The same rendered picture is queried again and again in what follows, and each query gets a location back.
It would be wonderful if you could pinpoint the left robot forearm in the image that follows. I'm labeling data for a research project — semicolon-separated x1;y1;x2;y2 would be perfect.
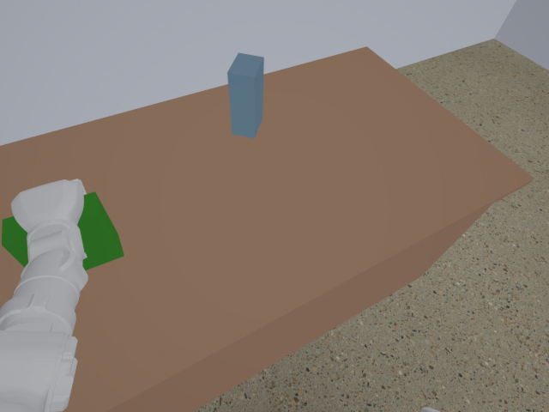
0;219;88;336

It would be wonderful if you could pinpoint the sponge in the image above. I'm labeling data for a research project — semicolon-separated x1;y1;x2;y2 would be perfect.
2;192;124;270

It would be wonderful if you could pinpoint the left robot upper arm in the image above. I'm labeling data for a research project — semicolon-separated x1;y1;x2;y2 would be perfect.
0;330;78;412

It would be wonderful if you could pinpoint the left robot hand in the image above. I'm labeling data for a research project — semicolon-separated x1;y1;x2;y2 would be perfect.
11;179;87;259

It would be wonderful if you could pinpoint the table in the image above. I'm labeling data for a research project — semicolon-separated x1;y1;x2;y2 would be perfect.
0;46;534;412

